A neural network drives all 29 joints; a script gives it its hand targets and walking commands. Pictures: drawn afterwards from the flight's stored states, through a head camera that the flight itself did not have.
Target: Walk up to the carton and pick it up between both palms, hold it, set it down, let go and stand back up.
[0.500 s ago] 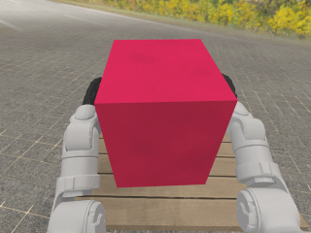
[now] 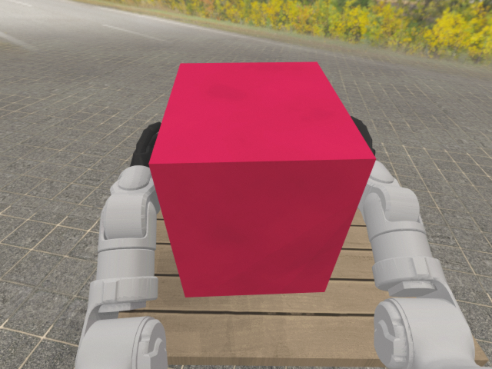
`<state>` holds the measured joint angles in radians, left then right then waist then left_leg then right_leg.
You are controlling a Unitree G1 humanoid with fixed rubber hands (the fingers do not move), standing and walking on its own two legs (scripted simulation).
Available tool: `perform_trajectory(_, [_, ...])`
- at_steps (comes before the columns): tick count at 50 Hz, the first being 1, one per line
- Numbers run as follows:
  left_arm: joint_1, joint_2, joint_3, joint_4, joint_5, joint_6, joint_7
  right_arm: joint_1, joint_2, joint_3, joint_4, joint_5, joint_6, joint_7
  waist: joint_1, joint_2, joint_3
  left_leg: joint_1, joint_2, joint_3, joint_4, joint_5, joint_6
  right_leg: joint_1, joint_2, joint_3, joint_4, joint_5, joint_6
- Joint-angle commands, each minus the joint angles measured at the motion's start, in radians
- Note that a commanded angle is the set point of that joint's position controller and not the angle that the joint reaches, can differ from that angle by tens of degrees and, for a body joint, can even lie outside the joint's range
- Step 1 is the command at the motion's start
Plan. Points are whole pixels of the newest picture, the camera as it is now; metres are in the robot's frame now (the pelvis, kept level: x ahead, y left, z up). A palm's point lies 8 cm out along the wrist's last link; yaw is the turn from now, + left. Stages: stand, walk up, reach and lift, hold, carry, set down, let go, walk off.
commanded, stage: hold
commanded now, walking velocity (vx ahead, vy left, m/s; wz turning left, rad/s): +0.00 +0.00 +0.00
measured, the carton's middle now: (252, 177) +0.40 +0.00 +0.19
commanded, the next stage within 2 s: none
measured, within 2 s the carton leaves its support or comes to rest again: neither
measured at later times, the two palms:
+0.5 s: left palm (145, 171) +0.35 +0.17 +0.23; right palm (358, 165) +0.37 -0.16 +0.24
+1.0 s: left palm (145, 171) +0.35 +0.17 +0.23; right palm (358, 165) +0.37 -0.16 +0.24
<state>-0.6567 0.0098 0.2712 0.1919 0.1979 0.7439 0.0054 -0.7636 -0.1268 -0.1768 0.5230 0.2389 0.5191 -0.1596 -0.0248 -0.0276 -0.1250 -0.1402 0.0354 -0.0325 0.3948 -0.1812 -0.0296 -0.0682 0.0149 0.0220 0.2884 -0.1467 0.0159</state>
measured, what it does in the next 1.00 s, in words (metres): stands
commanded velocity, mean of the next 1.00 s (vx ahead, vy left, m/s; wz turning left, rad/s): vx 0.00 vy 0.00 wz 0.00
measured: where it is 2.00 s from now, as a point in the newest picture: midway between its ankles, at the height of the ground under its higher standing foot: outside the picture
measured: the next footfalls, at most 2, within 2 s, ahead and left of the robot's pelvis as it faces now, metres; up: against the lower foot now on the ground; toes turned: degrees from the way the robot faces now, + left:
none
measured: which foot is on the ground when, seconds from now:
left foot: down 0.00-1.00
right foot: down 0.00-1.00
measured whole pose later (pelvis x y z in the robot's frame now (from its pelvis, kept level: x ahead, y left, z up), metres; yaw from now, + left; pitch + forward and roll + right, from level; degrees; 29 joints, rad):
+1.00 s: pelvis +0.00 +0.00 +0.00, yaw +0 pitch -4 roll -1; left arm -0.66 0.01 0.27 0.19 0.20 0.74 0.00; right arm -0.76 -0.13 -0.18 0.52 0.23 0.52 -0.16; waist -0.02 -0.03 -0.12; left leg -0.14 0.04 -0.03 0.39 -0.18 -0.03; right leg -0.07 0.01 0.02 0.29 -0.15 0.02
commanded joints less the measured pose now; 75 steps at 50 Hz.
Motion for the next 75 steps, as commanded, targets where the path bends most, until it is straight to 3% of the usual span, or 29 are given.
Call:
perform_trajectory(1, [-0.682,-0.544,-0.449,-0.119,-0.149,-0.048,-0.167,-0.765,0.566,0.405,-0.204,0.101,-0.045,0.115,-0.115,0.04,-0.244,0.059,-0.074,0.02,-0.118,0.091,0.002,0.106,0.038,-0.037,-0.042,0.077,0.009])
perform_trajectory(3, [-0.664,-0.552,-0.475,-0.162,-0.166,-0.05,-0.165,-0.749,0.58,0.441,-0.248,0.116,-0.047,0.109,-0.116,0.036,-0.301,0.092,-0.072,0.017,-0.101,0.161,-0.007,0.138,0.043,-0.033,-0.024,0.167,0.008])
perform_trajectory(7, [-0.694,-0.542,-0.469,-0.127,-0.158,-0.049,-0.167,-0.764,0.572,0.416,-0.208,0.109,-0.047,0.111,-0.123,0.063,-0.243,0.063,-0.078,0.018,-0.116,0.107,-0.006,0.113,0.035,-0.037,-0.036,0.108,0.007])
perform_trajectory(8, [-0.692,-0.56,-0.489,-0.165,-0.175,-0.052,-0.163,-0.792,0.588,0.432,-0.272,0.118,-0.055,0.113,-0.113,0.059,-0.306,0.071,-0.08,0.021,-0.102,0.157,-0.007,0.133,0.043,-0.041,-0.022,0.154,0.011])
perform_trajectory(10, [-0.691,-0.542,-0.465,-0.143,-0.158,-0.049,-0.161,-0.764,0.568,0.411,-0.204,0.109,-0.044,0.117,-0.116,0.069,-0.234,0.066,-0.076,0.015,-0.113,0.119,-0.006,0.11,0.038,-0.032,-0.032,0.118,0.004])
perform_trajectory(12, [-0.649,-0.529,-0.443,-0.099,-0.143,-0.037,-0.17,-0.767,0.567,0.396,-0.205,0.096,-0.045,0.111,-0.111,0.035,-0.222,0.064,-0.077,0.027,-0.118,0.099,0.004,0.119,0.033,-0.026,-0.042,0.108,0.009])
perform_trajectory(15, [-0.657,-0.539,-0.468,-0.155,-0.165,-0.051,-0.169,-0.739,0.581,0.431,-0.245,0.111,-0.051,0.111,-0.117,0.034,-0.288,0.081,-0.077,0.019,-0.104,0.151,-0.003,0.146,0.037,-0.03,-0.029,0.173,0.008])
perform_trajectory(16, [-0.658,-0.54,-0.462,-0.116,-0.161,-0.049,-0.167,-0.78,0.57,0.43,-0.266,0.106,-0.053,0.109,-0.112,0.037,-0.266,0.072,-0.079,0.022,-0.106,0.137,-0.002,0.13,0.037,-0.036,-0.034,0.161,0.013])
perform_trajectory(17, [-0.664,-0.534,-0.464,-0.148,-0.162,-0.052,-0.168,-0.742,0.582,0.422,-0.228,0.108,-0.044,0.107,-0.125,0.047,-0.259,0.075,-0.081,0.026,-0.108,0.141,-0.004,0.14,0.036,-0.031,-0.03,0.173,0.013])
perform_trajectory(19, [-0.654,-0.543,-0.457,-0.164,-0.157,-0.051,-0.165,-0.747,0.578,0.446,-0.262,0.122,-0.05,0.107,-0.106,0.045,-0.31,0.097,-0.08,0.023,-0.1,0.184,-0.002,0.146,0.042,-0.038,-0.021,0.196,0.015])
perform_trajectory(20, [-0.629,-0.536,-0.443,-0.13,-0.156,-0.046,-0.169,-0.746,0.57,0.431,-0.27,0.112,-0.045,0.102,-0.109,0.011,-0.263,0.082,-0.083,0.025,-0.104,0.157,0.001,0.145,0.037,-0.032,-0.038,0.178,0.016])
perform_trajectory(21, [-0.671,-0.549,-0.473,-0.151,-0.168,-0.053,-0.166,-0.779,0.581,0.435,-0.273,0.114,-0.054,0.103,-0.116,0.039,-0.289,0.072,-0.083,0.022,-0.108,0.135,-0.001,0.134,0.038,-0.034,-0.029,0.157,0.014])
perform_trajectory(25, [-0.647,-0.531,-0.439,-0.1,-0.15,-0.044,-0.176,-0.771,0.568,0.41,-0.237,0.094,-0.044,0.106,-0.111,0.014,-0.236,0.068,-0.073,0.024,-0.117,0.12,0.005,0.109,0.041,-0.039,-0.041,0.121,0.015])
perform_trajectory(28, [-0.649,-0.539,-0.472,-0.141,-0.166,-0.052,-0.17,-0.751,0.585,0.442,-0.265,0.113,-0.055,0.104,-0.116,0.044,-0.296,0.083,-0.081,0.027,-0.096,0.174,-0.005,0.148,0.04,-0.036,-0.025,0.207,0.013])
perform_trajectory(33, [-0.682,-0.539,-0.459,-0.127,-0.153,-0.047,-0.171,-0.759,0.568,0.411,-0.223,0.102,-0.047,0.108,-0.114,0.052,-0.247,0.072,-0.077,0.022,-0.113,0.115,-0.003,0.115,0.038,-0.038,-0.033,0.105,0.01])
perform_trajectory(36, [-0.686,-0.559,-0.479,-0.148,-0.16,-0.049,-0.166,-0.743,0.566,0.414,-0.233,0.104,-0.052,0.111,-0.126,0.079,-0.261,0.088,-0.076,0.02,-0.101,0.144,-0.01,0.121,0.032,-0.037,-0.028,0.144,0.003])
perform_trajectory(41, [-0.656,-0.536,-0.453,-0.106,-0.148,-0.043,-0.173,-0.74,0.552,0.399,-0.217,0.088,-0.05,0.11,-0.125,0.047,-0.242,0.074,-0.076,0.024,-0.112,0.133,-0.008,0.125,0.036,-0.039,-0.034,0.137,0.004])
perform_trajectory(42, [-0.653,-0.548,-0.454,-0.131,-0.147,-0.044,-0.169,-0.75,0.559,0.419,-0.222,0.103,-0.051,0.115,-0.106,0.048,-0.263,0.082,-0.077,0.023,-0.113,0.124,-0.002,0.129,0.038,-0.038,-0.039,0.109,0.005])
perform_trajectory(47, [-0.674,-0.525,-0.446,-0.106,-0.148,-0.05,-0.168,-0.76,0.572,0.411,-0.215,0.108,-0.05,0.108,-0.117,0.042,-0.252,0.061,-0.084,0.024,-0.11,0.102,0.0,0.127,0.03,-0.029,-0.039,0.137,0.013])
perform_trajectory(48, [-0.653,-0.543,-0.462,-0.136,-0.161,-0.05,-0.17,-0.768,0.58,0.425,-0.262,0.106,-0.057,0.108,-0.119,0.035,-0.279,0.075,-0.079,0.021,-0.105,0.159,-0.002,0.147,0.038,-0.034,-0.029,0.192,0.013])
perform_trajectory(50, [-0.671,-0.527,-0.447,-0.098,-0.156,-0.051,-0.176,-0.751,0.555,0.403,-0.203,0.097,-0.048,0.11,-0.122,0.036,-0.228,0.063,-0.078,0.023,-0.114,0.111,-0.002,0.116,0.037,-0.04,-0.044,0.113,0.011])
perform_trajectory(51, [-0.654,-0.534,-0.453,-0.125,-0.161,-0.05,-0.173,-0.776,0.578,0.426,-0.262,0.105,-0.053,0.108,-0.112,0.019,-0.272,0.074,-0.077,0.024,-0.109,0.147,0.005,0.134,0.038,-0.032,-0.037,0.158,0.012])
perform_trajectory(54, [-0.669,-0.534,-0.451,-0.113,-0.149,-0.045,-0.175,-0.775,0.568,0.429,-0.229,0.107,-0.049,0.111,-0.099,0.04,-0.251,0.071,-0.081,0.028,-0.108,0.124,0.002,0.12,0.035,-0.038,-0.033,0.12,0.012])
perform_trajectory(58, [-0.662,-0.53,-0.445,-0.095,-0.15,-0.047,-0.172,-0.76,0.562,0.394,-0.208,0.089,-0.046,0.109,-0.118,0.043,-0.226,0.07,-0.078,0.019,-0.117,0.1,0.002,0.1,0.032,-0.034,-0.041,0.11,0.008])
perform_trajectory(60, [-0.663,-0.53,-0.445,-0.123,-0.156,-0.053,-0.172,-0.762,0.57,0.425,-0.241,0.1,-0.052,0.106,-0.108,0.029,-0.262,0.068,-0.084,0.026,-0.106,0.136,0.0,0.141,0.036,-0.034,-0.032,0.154,0.012])
perform_trajectory(61, [-0.653,-0.54,-0.457,-0.146,-0.155,-0.046,-0.172,-0.75,0.571,0.434,-0.253,0.116,-0.054,0.105,-0.107,0.056,-0.27,0.094,-0.081,0.021,-0.102,0.168,-0.004,0.129,0.039,-0.037,-0.028,0.162,0.013])
perform_trajectory(65, [-0.657,-0.533,-0.439,-0.104,-0.145,-0.047,-0.173,-0.768,0.57,0.414,-0.235,0.1,-0.048,0.107,-0.11,0.031,-0.236,0.077,-0.08,0.022,-0.107,0.129,0.006,0.116,0.034,-0.033,-0.04,0.132,0.01])
perform_trajectory(71, [-0.677,-0.555,-0.473,-0.143,-0.162,-0.057,-0.164,-0.751,0.576,0.413,-0.24,0.109,-0.052,0.109,-0.127,0.068,-0.257,0.083,-0.078,0.018,-0.106,0.135,-0.007,0.11,0.04,-0.035,-0.036,0.139,0.008])
perform_trajectory(75, [-0.688,-0.529,-0.447,-0.113,-0.156,-0.053,-0.169,-0.774,0.567,0.402,-0.223,0.093,-0.052,0.114,-0.108,0.036,-0.245,0.066,-0.078,0.021,-0.121,0.08,0.009,0.092,0.036,-0.036,-0.04,0.075,0.009])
